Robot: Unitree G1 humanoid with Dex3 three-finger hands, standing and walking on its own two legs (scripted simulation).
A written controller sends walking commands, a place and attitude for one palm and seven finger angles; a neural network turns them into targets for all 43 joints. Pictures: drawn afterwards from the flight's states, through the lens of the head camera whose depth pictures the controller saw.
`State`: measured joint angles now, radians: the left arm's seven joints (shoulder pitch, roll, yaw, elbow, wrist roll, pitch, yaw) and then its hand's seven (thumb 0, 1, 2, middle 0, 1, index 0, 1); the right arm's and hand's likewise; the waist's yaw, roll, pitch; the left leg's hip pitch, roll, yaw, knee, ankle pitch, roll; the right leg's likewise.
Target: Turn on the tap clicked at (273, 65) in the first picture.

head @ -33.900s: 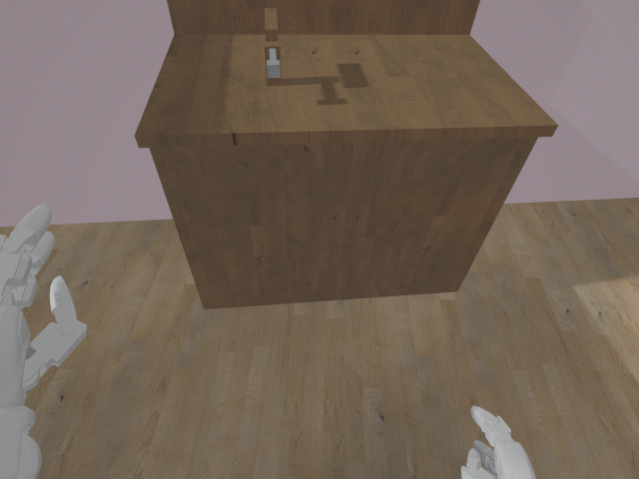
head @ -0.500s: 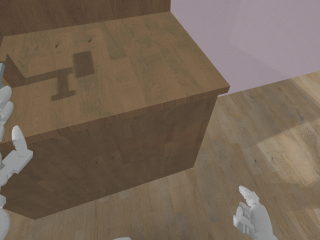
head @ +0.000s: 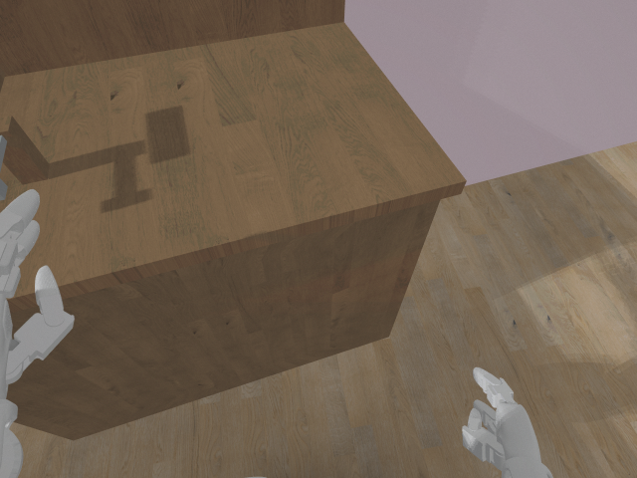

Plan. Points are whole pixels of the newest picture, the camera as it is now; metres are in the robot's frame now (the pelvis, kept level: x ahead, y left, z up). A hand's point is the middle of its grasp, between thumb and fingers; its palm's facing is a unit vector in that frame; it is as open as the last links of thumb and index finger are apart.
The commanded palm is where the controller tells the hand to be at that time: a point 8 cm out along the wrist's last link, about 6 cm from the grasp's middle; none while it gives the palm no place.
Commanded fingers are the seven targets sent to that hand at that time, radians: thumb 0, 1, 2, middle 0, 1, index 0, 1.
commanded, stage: come to a stop and stand still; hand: left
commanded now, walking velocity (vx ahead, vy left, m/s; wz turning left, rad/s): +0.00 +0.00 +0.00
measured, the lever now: out of the picture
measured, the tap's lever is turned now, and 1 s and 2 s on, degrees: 0 0 0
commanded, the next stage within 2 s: look again from close up in 0.24 s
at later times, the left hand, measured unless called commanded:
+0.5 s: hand out of the picture +0.21 +0.28 +0.18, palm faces +0.45 -0.82 -0.36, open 7.4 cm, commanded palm +0.13 +0.29 +0.18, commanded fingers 0.00 0.90 0.90 -0.20 -0.30 -0.20 -0.30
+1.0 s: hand out of the picture +0.19 +0.31 +0.16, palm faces +0.41 -0.85 -0.32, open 7.4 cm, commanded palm +0.13 +0.34 +0.18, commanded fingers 0.00 0.90 0.90 -0.20 -0.30 -0.20 -0.30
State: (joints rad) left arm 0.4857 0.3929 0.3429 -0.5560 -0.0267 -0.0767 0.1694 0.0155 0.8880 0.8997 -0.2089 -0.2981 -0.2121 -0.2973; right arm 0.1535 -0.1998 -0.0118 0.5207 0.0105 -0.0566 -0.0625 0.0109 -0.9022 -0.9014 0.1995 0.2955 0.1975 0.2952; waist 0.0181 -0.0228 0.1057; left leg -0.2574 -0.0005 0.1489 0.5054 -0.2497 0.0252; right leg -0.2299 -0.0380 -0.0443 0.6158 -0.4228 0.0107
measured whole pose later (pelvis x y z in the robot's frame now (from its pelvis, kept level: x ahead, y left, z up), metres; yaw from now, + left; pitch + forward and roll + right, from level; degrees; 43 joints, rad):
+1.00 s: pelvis -0.02 +0.06 +0.00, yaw +0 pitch -1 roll -2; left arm 0.38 0.33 0.33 -0.42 -0.02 -0.21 0.10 0.01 0.89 0.90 -0.21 -0.30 -0.21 -0.30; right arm 0.22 -0.18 0.04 0.58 -0.03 -0.14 -0.02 0.01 -0.90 -0.90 0.21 0.30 0.20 0.30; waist 0.04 -0.02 0.02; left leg -0.28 -0.03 0.06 0.53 -0.24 0.08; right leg -0.18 0.00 0.01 0.47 -0.27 0.01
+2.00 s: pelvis +0.08 +0.12 -0.01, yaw +0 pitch -3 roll +1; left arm 0.36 0.40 0.41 -0.48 -0.04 -0.21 0.13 0.01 0.89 0.90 -0.21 -0.30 -0.21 -0.30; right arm 0.19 -0.19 -0.01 0.59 0.00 -0.12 -0.06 0.01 -0.90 -0.90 0.20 0.30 0.20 0.30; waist 0.02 -0.05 0.08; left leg -0.27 0.07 0.06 0.60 -0.27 -0.05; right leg -0.29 -0.09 -0.07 0.67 -0.32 0.02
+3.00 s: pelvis +0.07 +0.17 +0.00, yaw +0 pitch -2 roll -1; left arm 0.37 0.35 0.36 -0.49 -0.05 -0.25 0.13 0.01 0.89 0.90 -0.21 -0.30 -0.21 -0.30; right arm 0.14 -0.14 0.06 0.60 -0.01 -0.20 0.02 0.01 -0.90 -0.90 0.21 0.30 0.20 0.30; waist 0.05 -0.03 0.10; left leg -0.28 0.04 0.06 0.53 -0.21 0.01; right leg -0.24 -0.09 -0.05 0.45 -0.17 0.06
